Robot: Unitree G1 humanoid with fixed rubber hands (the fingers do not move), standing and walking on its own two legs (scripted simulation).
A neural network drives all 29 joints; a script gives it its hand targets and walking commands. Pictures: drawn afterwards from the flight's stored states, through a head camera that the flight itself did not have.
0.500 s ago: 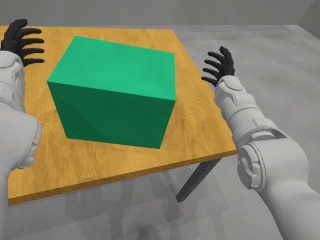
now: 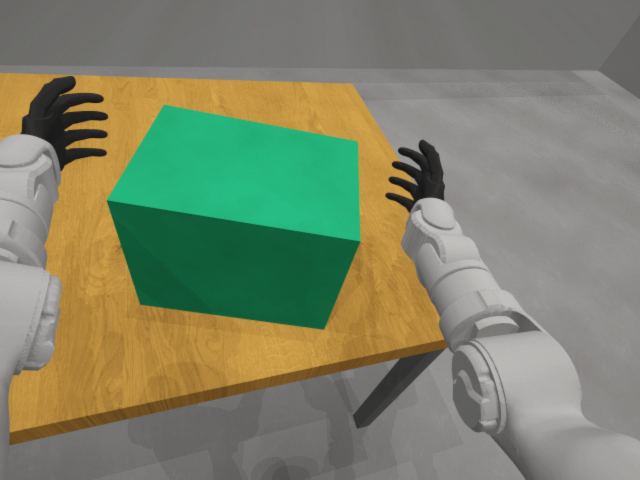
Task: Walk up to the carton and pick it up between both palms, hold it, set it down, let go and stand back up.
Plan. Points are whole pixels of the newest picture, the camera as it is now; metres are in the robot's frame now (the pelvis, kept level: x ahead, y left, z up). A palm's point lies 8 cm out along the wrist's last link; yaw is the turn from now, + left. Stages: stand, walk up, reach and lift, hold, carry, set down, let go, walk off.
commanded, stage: set down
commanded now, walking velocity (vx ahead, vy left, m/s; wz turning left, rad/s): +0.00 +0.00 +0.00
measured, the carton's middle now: (248, 223) +0.49 -0.02 +0.03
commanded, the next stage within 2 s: none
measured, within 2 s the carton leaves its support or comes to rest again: neither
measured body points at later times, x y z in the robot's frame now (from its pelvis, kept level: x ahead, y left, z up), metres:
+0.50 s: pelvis -0.03 +0.01 +0.00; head +0.01 +0.04 +0.45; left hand +0.47 +0.21 +0.15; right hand +0.37 -0.24 +0.14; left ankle -0.01 +0.09 -0.74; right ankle +0.01 -0.13 -0.74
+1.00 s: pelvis -0.02 +0.01 +0.00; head +0.01 +0.05 +0.45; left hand +0.44 +0.24 +0.11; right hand +0.34 -0.20 +0.09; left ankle -0.01 +0.09 -0.74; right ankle +0.01 -0.13 -0.74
